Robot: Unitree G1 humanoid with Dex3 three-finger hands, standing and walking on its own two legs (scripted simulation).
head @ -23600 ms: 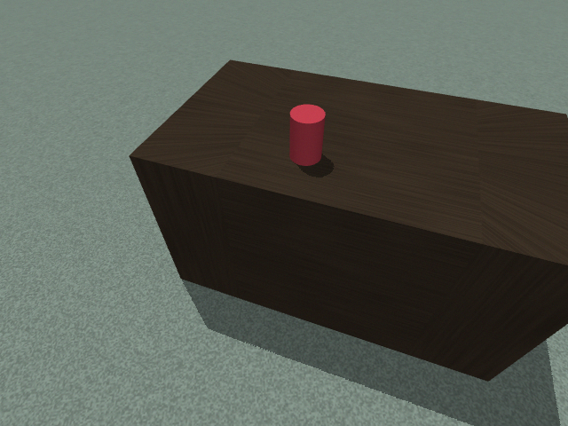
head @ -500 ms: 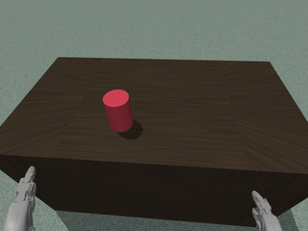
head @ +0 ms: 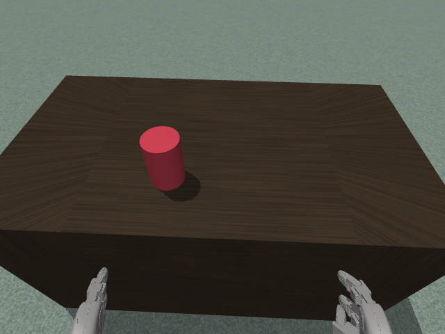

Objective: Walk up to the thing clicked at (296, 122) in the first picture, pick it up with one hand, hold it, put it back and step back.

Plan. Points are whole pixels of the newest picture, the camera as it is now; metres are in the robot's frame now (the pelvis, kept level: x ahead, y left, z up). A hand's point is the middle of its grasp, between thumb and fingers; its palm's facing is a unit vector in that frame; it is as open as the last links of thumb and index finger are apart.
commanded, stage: home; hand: left
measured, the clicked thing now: (164, 159) +0.52 +0.15 -0.01
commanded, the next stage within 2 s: none
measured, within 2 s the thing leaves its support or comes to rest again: neither
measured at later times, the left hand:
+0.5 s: hand (127, 322) +0.18 +0.18 -0.05, palm faces +0.12 -0.97 -0.22, open 17.7 cm
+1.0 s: hand (126, 326) +0.18 +0.18 -0.05, palm faces +0.11 -0.97 -0.22, open 17.7 cm
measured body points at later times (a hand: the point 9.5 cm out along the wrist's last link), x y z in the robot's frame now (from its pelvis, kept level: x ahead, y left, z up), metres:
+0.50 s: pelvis +0.01 +0.00 -0.01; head +0.04 +0.00 +0.44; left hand +0.17 +0.23 -0.04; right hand +0.17 -0.23 -0.03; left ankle +0.00 +0.12 -0.69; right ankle +0.04 -0.13 -0.69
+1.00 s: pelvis +0.01 +0.00 -0.01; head +0.03 +0.00 +0.44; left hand +0.17 +0.23 -0.04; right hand +0.17 -0.23 -0.03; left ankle +0.00 +0.12 -0.69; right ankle +0.04 -0.13 -0.69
